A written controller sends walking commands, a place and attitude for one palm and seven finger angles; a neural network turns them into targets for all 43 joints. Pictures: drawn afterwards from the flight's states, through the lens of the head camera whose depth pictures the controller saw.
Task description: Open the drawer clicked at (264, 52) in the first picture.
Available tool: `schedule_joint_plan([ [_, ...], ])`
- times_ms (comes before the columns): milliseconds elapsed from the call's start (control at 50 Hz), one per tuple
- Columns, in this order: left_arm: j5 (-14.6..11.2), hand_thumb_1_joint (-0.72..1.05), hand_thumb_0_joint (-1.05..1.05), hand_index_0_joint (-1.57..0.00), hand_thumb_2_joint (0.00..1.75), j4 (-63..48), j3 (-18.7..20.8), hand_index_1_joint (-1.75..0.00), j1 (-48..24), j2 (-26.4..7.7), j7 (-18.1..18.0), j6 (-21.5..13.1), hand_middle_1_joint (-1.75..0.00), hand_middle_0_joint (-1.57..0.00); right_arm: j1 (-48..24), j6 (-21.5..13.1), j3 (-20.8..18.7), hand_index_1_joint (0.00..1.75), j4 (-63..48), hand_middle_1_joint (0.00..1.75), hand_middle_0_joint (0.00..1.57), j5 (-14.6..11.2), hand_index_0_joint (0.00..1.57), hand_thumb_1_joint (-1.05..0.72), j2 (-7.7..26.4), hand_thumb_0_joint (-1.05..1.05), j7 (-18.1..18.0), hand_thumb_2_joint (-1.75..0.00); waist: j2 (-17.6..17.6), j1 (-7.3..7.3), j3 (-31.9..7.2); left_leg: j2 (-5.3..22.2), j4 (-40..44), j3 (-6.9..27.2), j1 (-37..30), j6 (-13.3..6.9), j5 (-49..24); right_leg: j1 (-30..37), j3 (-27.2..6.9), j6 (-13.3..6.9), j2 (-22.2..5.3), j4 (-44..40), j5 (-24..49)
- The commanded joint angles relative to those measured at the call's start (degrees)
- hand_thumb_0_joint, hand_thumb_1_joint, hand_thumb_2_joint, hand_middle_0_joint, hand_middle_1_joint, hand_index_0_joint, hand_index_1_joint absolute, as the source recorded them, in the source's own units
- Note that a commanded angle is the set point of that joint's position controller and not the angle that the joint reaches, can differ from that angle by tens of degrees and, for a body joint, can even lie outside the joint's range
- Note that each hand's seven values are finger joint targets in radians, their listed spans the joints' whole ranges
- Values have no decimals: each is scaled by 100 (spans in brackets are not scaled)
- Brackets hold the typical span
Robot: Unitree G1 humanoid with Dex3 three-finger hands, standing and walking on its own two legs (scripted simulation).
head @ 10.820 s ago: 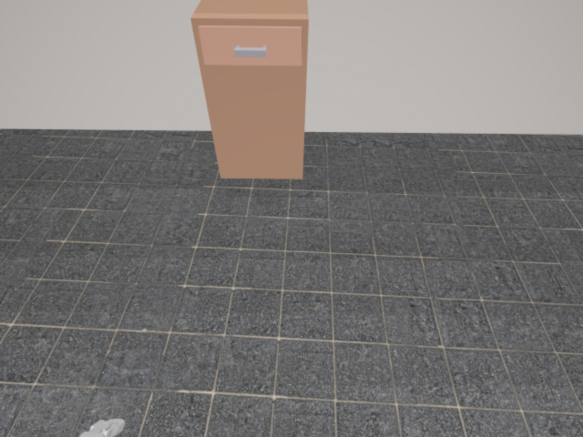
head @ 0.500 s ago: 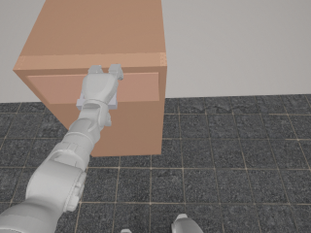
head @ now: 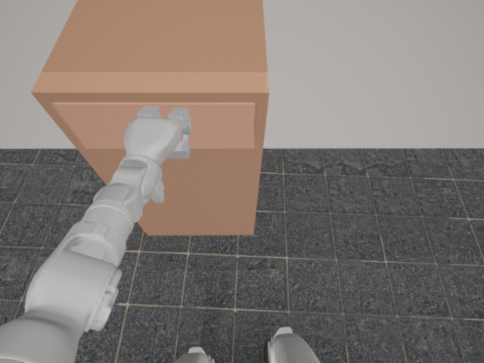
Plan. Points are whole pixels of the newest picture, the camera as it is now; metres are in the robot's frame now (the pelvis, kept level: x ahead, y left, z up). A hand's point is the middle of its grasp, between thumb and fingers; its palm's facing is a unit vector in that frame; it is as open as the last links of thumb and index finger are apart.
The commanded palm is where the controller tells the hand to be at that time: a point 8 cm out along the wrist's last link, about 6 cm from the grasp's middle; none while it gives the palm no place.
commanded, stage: move the hooked fingers above the handle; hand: left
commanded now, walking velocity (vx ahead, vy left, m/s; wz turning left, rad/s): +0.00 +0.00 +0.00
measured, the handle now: (160, 140) +0.55 +0.14 -0.04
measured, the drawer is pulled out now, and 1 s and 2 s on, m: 0.00 0.00 0.00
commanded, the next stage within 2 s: none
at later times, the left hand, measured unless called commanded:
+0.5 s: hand (154, 145) +0.49 +0.13 +0.02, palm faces -0.13 +0.00 -0.99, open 13.7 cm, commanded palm +0.47 +0.15 +0.07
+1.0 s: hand (149, 135) +0.50 +0.14 +0.04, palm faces -0.08 +0.01 -1.00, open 13.6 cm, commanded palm +0.47 +0.14 +0.07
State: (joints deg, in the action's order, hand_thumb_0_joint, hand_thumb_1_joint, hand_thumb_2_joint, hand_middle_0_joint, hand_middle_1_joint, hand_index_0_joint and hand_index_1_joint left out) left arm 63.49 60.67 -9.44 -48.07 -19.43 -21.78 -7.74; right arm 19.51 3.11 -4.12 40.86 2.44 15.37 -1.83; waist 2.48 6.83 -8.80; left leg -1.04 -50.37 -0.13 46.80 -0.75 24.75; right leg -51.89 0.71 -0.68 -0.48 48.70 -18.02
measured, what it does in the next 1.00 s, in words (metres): stands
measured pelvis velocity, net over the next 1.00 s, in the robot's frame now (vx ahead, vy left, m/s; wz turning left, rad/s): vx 0.02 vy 0.00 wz -0.02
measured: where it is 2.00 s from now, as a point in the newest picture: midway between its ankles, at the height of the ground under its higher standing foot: outside the picture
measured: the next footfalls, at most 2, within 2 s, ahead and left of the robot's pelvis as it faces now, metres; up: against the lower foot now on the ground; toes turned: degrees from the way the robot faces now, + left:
none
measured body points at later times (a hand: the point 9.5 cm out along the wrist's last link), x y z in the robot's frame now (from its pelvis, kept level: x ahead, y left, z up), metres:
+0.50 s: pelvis +0.00 +0.00 +0.01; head +0.10 -0.03 +0.45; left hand +0.49 +0.13 +0.08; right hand +0.03 -0.27 -0.13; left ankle -0.02 +0.11 -0.69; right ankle +0.04 -0.11 -0.69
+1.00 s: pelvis +0.02 +0.00 +0.01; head +0.11 -0.02 +0.45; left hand +0.50 +0.14 +0.09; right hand +0.04 -0.26 -0.13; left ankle -0.02 +0.11 -0.69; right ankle +0.04 -0.11 -0.69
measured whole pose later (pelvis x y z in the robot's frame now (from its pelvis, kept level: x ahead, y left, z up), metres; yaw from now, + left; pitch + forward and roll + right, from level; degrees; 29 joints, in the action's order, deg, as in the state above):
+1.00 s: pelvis +0.02 +0.00 +0.01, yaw -1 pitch +19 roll +0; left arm 60.7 66.9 -9.5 -52.4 -17.2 -20.8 6.7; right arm 16.9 7.4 -2.2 40.9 1.0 13.3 -0.1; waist 3.5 6.4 -8.9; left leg -0.6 -44.8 -1.1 40.2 -1.0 23.9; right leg -45.9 -0.3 -0.4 0.2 43.8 -17.1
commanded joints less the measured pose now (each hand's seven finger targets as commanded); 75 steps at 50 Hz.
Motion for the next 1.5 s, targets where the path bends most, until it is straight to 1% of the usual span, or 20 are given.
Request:
schedule_joint_plan([
  [0,153,-50,0,-30,30,-1228,853,-120,-3554,-1383,-1167,317,-120,-30,571,-103,-197,30,-223,30,20,117,20,-90,695,0,105,-90,334,269,-2636,-112,362,165,-1088,-70,-1676,1288,95,-202,214,-238,995],
  [80,115,-50,0,-30,30,-617,1021,-120,-3468,-1790,-1385,1420,-120,-30,347,147,-99,30,-227,30,20,91,20,-90,761,0,199,-90,321,168,-2966,-181,487,-43,-914,-79,-1861,1998,56,-143,208,-315,1460],
  [160,-43,-50,0,-30,30,-118,889,-120,-3322,-1864,-868,2193,-120,-30,242,444,-47,30,-280,30,20,-40,20,-90,829,0,144,-90,-193,177,-3055,-170,724,-133,-973,-113,-2060,2714,-6,-65,213,-565,1964],
  [220,-210,-50,0,-30,30,303,664,-120,-3004,-1705,-424,2398,-120,-30,146,578,41,30,-335,30,20,-165,20,-90,815,0,9,-90,-745,185,-2298,-174,1051,-200,-636,-160,-1442,2914,-68,16,174,-874,1573],
  [300,-419,-50,0,-30,30,376,647,-120,-2495,-1725,210,1973,-120,-30,115,543,114,30,-514,30,20,-223,20,-90,813,0,-190,-90,-1040,105,-1823,-171,1248,-254,-462,-202,-891,3026,-197,41,117,-1079,1103],
  [380,-181,-50,0,-30,30,-10,577,-120,-2031,-1606,438,1168,-120,-30,161,335,114,30,-688,30,20,-217,20,-90,765,0,-276,-90,-813,-8,-1555,-127,1140,-269,-422,-210,-702,2608,-232,-26,98,-1004,779],
  [440,-70,-50,0,-30,30,-564,566,-120,-1877,-1453,315,618,-120,-30,193,167,32,30,-813,30,20,-167,20,-90,682,0,-252,-90,-335,-112,-1904,-128,895,-277,-514,-193,-836,2393,-272,-90,111,-794,843],
  [580,60,-50,0,-30,30,-1961,701,-120,-3278,-1360,-656,-36,-120,-30,593,-111,-283,30,-482,30,20,28,20,-90,674,0,-41,-90,230,218,-3092,-90,384,29,-1298,-155,-1700,1850,-109,-134,174,-381,1315],
  [640,75,-50,0,-30,30,-2068,504,-120,-3538,-1047,-934,162,-120,-30,632,-65,-353,30,-272,30,20,75,20,-90,684,0,55,-90,560,332,-3354,-48,259,175,-1970,-26,-2411,1490,59,-156,213,-301,1527],
  [680,-34,-50,0,-30,30,-1735,346,-120,-3608,-849,-981,458,-120,-30,647,-13,-355,30,-134,30,20,68,20,-90,697,0,112,-90,463,446,-3091,-36,295,193,-2019,7,-2422,1374,125,-133,237,-409,1456],
  [720,-90,-50,0,-30,30,-1041,475,-120,-3281,-1033,-947,893,-120,-30,589,87,-277,30,-69,30,20,22,20,-90,757,0,139,-90,162,377,-2657,-84,499,153,-1670,-35,-2084,1594,127,-133,257,-565,1349],
  [840,-199,-50,0,-30,30,70,61,-120,-2623,-565,-307,1687,-120,-30,425,322,-146,30,-196,30,20,-103,20,-90,754,0,167,-90,-70,219,-2104,-75,897,-11,-1447,-62,-2015,2032,101,-141,285,-813,1527],
  [920,-206,-50,0,-30,30,-3,62,-120,-2245,-557,128,1437,-120,-30,369,342,-124,30,-392,30,20,-141,20,-90,751,0,57,-90,-806,203,-1892,-111,1013,-116,-1050,-166,-1734,2570,-22,-90,232,-924,1736],
  [1020,-205,-50,0,-30,30,-578,13,-120,-1904,-323,297,691,-120,-30,369,196,-179,30,-517,30,20,-115,20,-90,670,0,13,-90,-630,126,-1778,-83,901,-109,-1137,-167,-1666,2276,-74,-133,209,-850,1582],
  [1140,238,-50,0,-30,30,-1951,1119,-120,-2822,-1688,-715,24,-120,-30,317,61,-171,30,-485,30,20,87,20,-90,569,0,20,-90,335,-134,-2810,-129,472,-21,-1177,-107,-2208,2153,-100,-212,182,-241,1821],
  [1240,285,-50,0,-30,30,-1409,1178,-120,-2880,-1690,-1440,903,-120,-30,201,150,-175,30,-274,30,20,146,20,-90,594,0,139,-90,212,28,-3043,-140,288,-49,-1070,-49,-2419,2105,31,-153,202,-138,1985],
  [1300,85,-50,0,-30,30,-768,537,-120,-2840,-1038,-1113,1689,-120,-30,289,280,-233,30,-225,30,20,23,20,-90,658,0,224,-90,283,152,-3124,-107,487,-71,-1527,7,-2623,2217,102,-120,256,-395,2093],
  [1360,-405,-50,0,-30,30,-567,-118,-120,-2766,-213,-328,1954,-120,-30,394,413,-301,30,-278,30,20,-125,20,-90,707,0,192,-90,-338,355,-3028,-55,709,-43,-1924,-64,-2680,2446,96,-62,288,-770,2170],
  [1420,-493,-50,0,-30,30,-422,178,-120,-2704,-750,162,1727,-120,-30,264,456,-171,30,-315,30,20,-175,20,-90,777,0,-8,-90,-882,302,-2330,-121,980,-88,-1270,-181,-1779,2809,-37,-2,217,-956,1860],
  [1480,-311,-50,0,-30,30,-771,350,-120,-2516,-958,338,961,-120,-30,248,288,-128,30,-402,30,20,-122,20,-90,710,0,-116,-90,-526,129,-2011,-135,1013,-105,-1161,-208,-1535,2694,-140,-73,157,-939,1621],
])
